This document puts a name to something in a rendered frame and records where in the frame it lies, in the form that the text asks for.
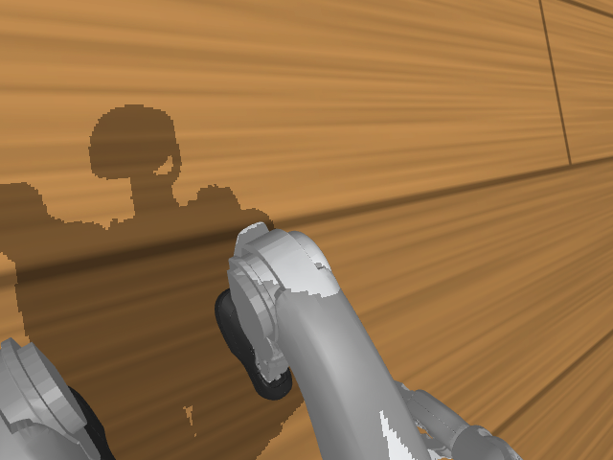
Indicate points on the left robot foot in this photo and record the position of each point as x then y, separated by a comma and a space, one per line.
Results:
94, 427

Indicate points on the right robot arm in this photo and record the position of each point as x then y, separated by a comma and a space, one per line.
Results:
477, 443

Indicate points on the right robot foot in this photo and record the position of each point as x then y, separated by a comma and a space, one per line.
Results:
240, 346

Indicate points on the right robot hand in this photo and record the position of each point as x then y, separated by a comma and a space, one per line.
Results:
440, 422

